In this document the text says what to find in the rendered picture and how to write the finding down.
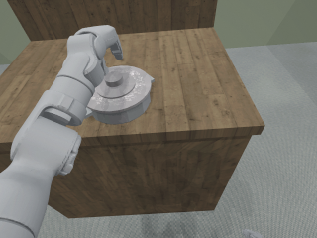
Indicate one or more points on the pot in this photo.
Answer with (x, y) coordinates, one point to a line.
(121, 117)

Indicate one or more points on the left robot hand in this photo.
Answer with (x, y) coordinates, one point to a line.
(111, 39)

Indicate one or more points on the left robot upper arm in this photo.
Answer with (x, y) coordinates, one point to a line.
(49, 149)

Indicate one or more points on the left robot forearm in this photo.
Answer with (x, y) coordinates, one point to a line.
(66, 101)

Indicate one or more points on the knob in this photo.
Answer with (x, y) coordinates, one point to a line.
(114, 79)

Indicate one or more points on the table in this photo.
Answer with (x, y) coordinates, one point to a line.
(180, 154)

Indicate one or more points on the lid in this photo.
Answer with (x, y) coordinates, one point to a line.
(134, 90)

